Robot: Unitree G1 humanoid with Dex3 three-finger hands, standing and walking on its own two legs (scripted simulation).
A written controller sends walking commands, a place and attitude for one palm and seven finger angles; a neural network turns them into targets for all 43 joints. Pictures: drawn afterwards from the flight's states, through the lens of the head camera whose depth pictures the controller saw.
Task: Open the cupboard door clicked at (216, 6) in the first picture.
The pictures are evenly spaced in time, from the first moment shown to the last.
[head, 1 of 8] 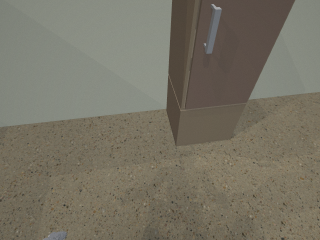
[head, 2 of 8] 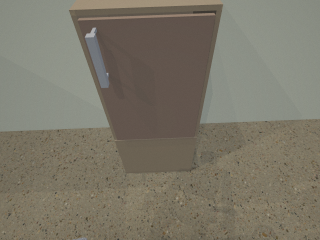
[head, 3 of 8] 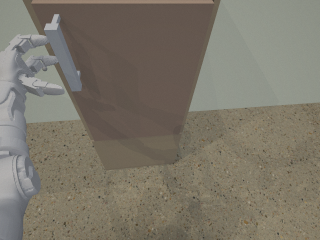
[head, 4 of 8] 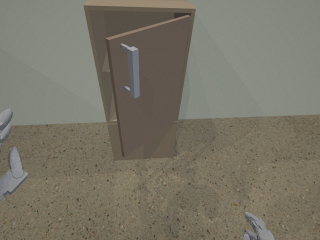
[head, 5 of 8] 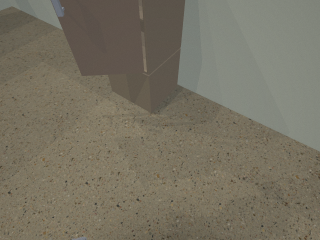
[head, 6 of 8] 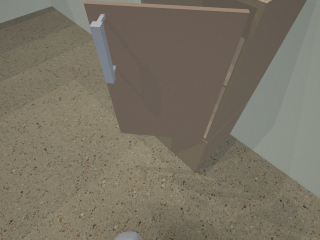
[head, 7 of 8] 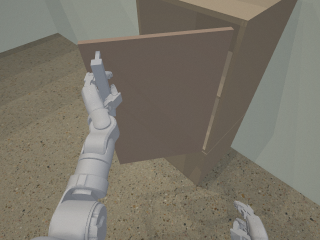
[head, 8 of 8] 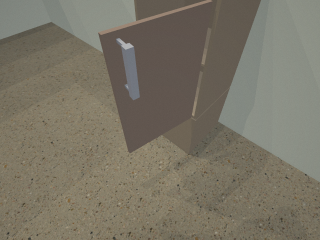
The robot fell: no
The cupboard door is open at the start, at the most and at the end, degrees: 0 78 78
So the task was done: yes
